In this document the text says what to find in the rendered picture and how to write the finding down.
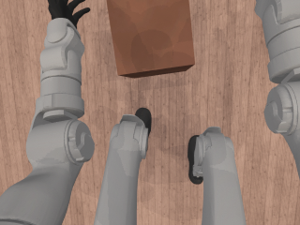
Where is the robot right upper arm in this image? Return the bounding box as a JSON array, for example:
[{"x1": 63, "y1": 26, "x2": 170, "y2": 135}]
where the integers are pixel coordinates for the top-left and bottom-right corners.
[{"x1": 263, "y1": 81, "x2": 300, "y2": 180}]

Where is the robot shin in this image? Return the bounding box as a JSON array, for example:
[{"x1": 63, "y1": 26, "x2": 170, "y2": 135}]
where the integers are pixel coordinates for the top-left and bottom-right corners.
[
  {"x1": 192, "y1": 127, "x2": 234, "y2": 177},
  {"x1": 109, "y1": 114, "x2": 144, "y2": 145}
]

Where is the left robot hand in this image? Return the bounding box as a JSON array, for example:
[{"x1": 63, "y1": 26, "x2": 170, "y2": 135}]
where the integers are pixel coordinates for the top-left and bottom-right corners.
[{"x1": 48, "y1": 0, "x2": 91, "y2": 29}]

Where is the robot left upper arm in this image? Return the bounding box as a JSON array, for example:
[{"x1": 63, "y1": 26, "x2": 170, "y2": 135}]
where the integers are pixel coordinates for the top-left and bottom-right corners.
[{"x1": 0, "y1": 119, "x2": 95, "y2": 225}]

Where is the robot left shin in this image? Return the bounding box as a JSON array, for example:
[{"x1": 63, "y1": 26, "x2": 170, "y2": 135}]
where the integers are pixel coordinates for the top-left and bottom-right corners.
[{"x1": 109, "y1": 114, "x2": 144, "y2": 145}]

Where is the left robot forearm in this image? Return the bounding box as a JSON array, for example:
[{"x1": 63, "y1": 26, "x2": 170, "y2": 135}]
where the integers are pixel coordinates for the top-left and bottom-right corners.
[{"x1": 25, "y1": 18, "x2": 85, "y2": 160}]

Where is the right robot forearm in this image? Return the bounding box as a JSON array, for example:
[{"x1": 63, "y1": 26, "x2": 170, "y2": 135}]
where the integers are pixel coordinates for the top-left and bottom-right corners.
[{"x1": 254, "y1": 0, "x2": 300, "y2": 84}]

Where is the robot right shin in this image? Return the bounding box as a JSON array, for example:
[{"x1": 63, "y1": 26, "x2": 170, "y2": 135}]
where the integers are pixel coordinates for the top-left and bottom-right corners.
[{"x1": 192, "y1": 127, "x2": 234, "y2": 177}]

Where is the carton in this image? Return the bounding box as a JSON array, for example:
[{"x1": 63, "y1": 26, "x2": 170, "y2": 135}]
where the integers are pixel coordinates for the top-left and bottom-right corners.
[{"x1": 106, "y1": 0, "x2": 195, "y2": 79}]

